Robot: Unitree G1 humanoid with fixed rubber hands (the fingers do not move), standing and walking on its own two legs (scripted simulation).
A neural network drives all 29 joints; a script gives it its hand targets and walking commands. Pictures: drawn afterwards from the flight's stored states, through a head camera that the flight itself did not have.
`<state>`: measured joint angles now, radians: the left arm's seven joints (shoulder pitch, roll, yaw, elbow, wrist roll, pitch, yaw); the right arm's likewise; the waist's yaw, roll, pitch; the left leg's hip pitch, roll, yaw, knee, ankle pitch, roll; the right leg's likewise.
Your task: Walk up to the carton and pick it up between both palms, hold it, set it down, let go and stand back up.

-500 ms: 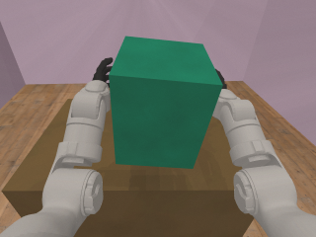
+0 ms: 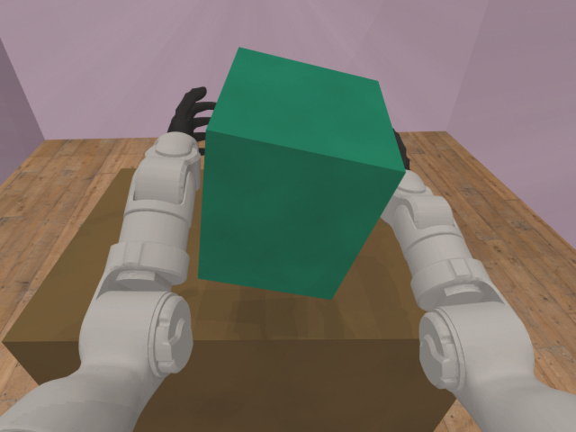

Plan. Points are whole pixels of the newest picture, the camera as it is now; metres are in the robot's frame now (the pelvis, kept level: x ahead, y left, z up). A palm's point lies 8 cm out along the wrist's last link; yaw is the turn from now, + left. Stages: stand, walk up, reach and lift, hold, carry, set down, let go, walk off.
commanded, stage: set down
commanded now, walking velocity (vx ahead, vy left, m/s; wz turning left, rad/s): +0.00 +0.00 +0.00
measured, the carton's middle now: (287, 180) +0.41 +0.01 +0.21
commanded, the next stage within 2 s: none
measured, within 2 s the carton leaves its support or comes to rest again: neither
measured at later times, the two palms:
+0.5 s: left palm (189, 167) +0.40 +0.15 +0.23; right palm (392, 184) +0.41 -0.14 +0.20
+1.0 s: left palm (200, 178) +0.41 +0.14 +0.21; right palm (390, 189) +0.44 -0.15 +0.18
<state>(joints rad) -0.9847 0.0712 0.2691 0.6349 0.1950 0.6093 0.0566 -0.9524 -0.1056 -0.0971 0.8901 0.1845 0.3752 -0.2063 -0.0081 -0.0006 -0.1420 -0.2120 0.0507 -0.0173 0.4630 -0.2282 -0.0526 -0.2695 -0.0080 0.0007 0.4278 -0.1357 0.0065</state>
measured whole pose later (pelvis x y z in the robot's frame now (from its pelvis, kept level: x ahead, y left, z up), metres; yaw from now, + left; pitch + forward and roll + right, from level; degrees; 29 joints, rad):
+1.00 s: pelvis +0.02 +0.00 +0.00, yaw +0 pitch +0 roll +0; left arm -0.86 -0.02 0.27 0.56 0.21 0.55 0.15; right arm -0.95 -0.15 -0.10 1.00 0.18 0.25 -0.11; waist 0.01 0.02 -0.09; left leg -0.20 0.05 -0.02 0.44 -0.24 -0.05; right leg -0.27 -0.01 0.00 0.43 -0.16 0.01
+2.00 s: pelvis +0.03 -0.01 +0.00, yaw +0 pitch +2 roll +0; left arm -0.80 -0.10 0.28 0.64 0.22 0.40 0.22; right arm -0.95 -0.19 -0.12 1.15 0.08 0.09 -0.01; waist 0.08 0.05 -0.05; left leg -0.20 0.06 -0.02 0.43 -0.26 -0.06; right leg -0.27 0.01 0.00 0.42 -0.18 0.00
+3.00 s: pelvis +0.04 -0.01 +0.00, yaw +0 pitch +5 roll +0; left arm -0.69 -0.16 0.34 0.68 0.27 0.19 0.23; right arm -0.93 -0.17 -0.20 1.20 -0.05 -0.05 0.03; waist 0.09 0.05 -0.05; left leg -0.26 0.07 -0.02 0.43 -0.26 -0.06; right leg -0.33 0.01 0.00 0.42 -0.18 0.00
